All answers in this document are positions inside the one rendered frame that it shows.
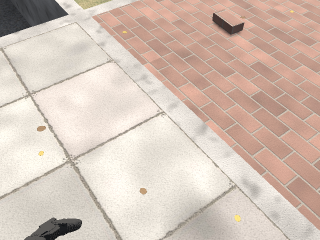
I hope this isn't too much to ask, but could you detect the robot left hand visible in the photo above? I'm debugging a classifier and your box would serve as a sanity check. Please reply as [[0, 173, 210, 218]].
[[24, 217, 82, 240]]

